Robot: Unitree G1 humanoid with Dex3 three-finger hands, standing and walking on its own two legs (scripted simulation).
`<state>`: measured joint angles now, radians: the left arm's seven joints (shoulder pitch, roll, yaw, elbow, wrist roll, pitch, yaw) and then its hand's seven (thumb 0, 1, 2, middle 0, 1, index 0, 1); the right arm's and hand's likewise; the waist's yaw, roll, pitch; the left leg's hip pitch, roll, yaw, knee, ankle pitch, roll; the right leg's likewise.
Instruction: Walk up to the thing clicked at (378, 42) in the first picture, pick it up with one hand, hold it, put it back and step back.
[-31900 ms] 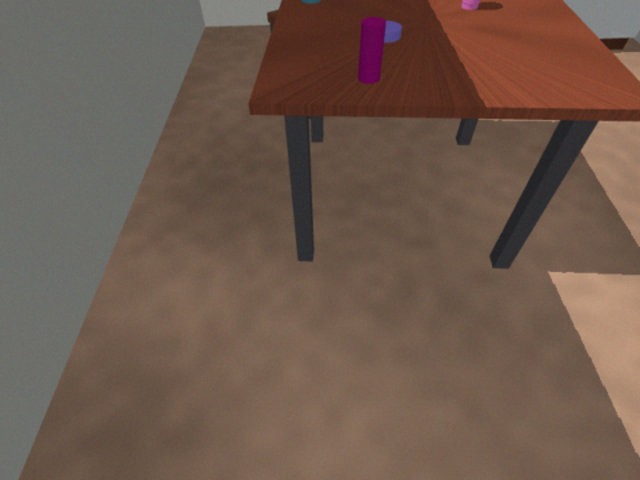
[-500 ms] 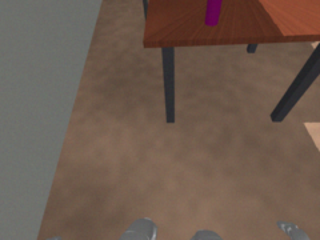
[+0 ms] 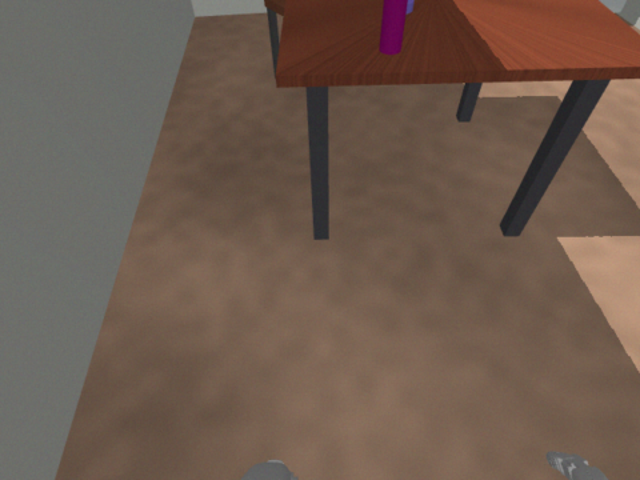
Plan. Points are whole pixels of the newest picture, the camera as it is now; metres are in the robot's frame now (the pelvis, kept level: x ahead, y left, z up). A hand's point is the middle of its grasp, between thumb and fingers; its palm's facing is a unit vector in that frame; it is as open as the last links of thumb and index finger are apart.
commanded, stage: step back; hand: right
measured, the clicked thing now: (393, 22) +1.10 -0.17 +0.06
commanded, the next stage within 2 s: stand in 0.86 s
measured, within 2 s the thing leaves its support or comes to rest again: neither
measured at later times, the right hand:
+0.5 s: hand out of the picture +0.08 -0.24 -0.14, palm faces -0.04 +0.93 -0.36, open 7.4 cm
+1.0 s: hand (501, 459) +0.17 -0.22 -0.13, palm faces -0.09 +0.93 -0.36, open 7.4 cm
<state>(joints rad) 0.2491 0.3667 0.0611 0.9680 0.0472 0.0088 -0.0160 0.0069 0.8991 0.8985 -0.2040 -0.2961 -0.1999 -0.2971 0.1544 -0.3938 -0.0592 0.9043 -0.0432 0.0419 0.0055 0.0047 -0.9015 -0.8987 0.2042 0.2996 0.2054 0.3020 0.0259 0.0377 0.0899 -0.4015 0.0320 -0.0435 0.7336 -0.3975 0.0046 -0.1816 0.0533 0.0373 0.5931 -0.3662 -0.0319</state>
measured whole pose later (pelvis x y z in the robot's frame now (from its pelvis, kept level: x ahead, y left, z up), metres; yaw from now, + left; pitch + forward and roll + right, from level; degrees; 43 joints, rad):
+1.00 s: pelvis +0.04 +0.02 +0.02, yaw +4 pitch -2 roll +0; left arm 0.04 0.36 0.02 1.10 0.00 -0.01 0.00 0.01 0.90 0.90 -0.20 -0.30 -0.20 -0.30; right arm 0.06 -0.33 -0.01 1.07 -0.01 -0.02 0.00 0.00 -0.90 -0.90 0.20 0.30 0.20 0.30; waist 0.01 -0.02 0.09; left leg -0.14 -0.03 -0.03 0.44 -0.26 0.02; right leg -0.13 -0.04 -0.02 0.41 -0.24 0.03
